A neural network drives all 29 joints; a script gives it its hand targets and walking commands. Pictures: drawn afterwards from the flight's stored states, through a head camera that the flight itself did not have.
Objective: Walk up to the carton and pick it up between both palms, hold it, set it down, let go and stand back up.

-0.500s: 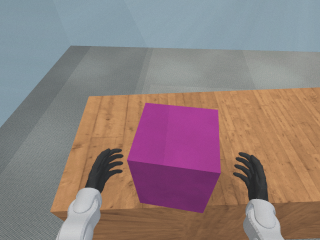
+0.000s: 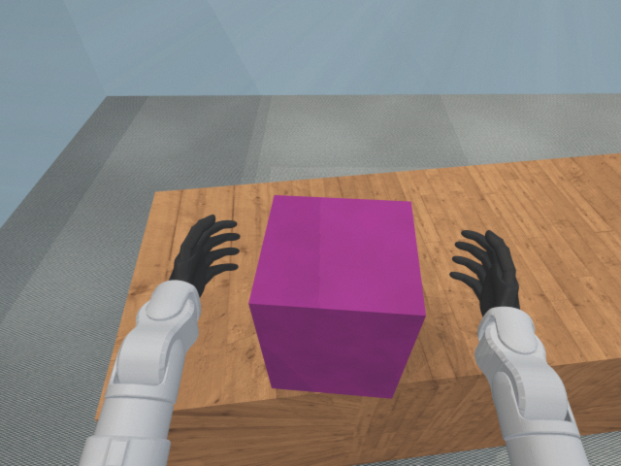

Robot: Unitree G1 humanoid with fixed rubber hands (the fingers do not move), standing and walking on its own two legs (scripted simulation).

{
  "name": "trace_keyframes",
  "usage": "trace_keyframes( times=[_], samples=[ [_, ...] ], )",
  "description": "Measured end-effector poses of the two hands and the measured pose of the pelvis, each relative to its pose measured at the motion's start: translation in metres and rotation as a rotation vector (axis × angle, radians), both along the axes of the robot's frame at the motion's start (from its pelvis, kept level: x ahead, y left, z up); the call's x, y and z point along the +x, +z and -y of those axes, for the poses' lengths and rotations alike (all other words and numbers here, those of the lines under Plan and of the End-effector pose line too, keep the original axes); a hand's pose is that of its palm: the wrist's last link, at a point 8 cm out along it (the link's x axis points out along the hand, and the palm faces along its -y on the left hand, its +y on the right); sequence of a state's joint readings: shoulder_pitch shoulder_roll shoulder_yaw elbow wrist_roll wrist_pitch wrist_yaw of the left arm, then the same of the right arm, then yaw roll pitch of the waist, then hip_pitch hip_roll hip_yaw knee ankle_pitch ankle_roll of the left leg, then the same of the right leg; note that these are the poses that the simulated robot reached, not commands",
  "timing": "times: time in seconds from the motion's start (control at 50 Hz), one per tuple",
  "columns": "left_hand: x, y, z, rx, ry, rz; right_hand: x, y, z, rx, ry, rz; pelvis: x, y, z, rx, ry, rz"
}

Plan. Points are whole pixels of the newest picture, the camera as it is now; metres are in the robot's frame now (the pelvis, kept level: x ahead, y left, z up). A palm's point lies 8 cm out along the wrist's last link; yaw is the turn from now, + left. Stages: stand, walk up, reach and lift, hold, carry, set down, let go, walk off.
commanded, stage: reach and lift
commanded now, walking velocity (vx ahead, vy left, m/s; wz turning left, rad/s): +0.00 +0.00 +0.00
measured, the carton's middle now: (336, 302) +0.35 -0.04 -0.02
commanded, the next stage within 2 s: none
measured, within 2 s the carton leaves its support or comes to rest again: neither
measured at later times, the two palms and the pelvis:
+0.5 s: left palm (196, 217) +0.39 +0.13 +0.14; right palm (495, 236) +0.33 -0.23 +0.13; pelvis +0.00 +0.00 +0.00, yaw +1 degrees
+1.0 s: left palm (218, 229) +0.41 +0.12 +0.10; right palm (470, 250) +0.34 -0.22 +0.09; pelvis -0.01 -0.01 +0.00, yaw +2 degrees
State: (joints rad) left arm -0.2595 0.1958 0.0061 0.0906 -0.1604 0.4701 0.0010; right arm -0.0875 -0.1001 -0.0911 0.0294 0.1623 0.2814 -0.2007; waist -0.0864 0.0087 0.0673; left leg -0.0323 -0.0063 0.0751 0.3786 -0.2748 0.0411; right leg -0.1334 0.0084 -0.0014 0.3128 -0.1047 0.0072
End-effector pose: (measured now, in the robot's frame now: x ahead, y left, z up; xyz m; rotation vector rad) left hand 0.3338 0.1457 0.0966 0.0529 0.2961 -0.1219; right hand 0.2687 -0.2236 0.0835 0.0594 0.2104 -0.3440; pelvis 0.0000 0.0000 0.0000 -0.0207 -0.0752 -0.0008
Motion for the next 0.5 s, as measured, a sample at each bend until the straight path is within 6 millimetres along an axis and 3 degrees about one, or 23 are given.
trace_keyframes(
  times=[0.2,0.5],
  samples=[
    [0.026,0.025,0.009,-0.001,-0.02,0.012,0.032,0.02,0.003,0.007,0.027,0.01,0.004,0.001,-0.002,-0.006,-0.001,-0.014],
    [0.056,0.048,0.012,0.02,-0.007,0.022,0.059,0.047,0.008,0.016,0.021,0.027,-0.005,0.001,0.002,-0.002,0.013,-0.048]
  ],
)
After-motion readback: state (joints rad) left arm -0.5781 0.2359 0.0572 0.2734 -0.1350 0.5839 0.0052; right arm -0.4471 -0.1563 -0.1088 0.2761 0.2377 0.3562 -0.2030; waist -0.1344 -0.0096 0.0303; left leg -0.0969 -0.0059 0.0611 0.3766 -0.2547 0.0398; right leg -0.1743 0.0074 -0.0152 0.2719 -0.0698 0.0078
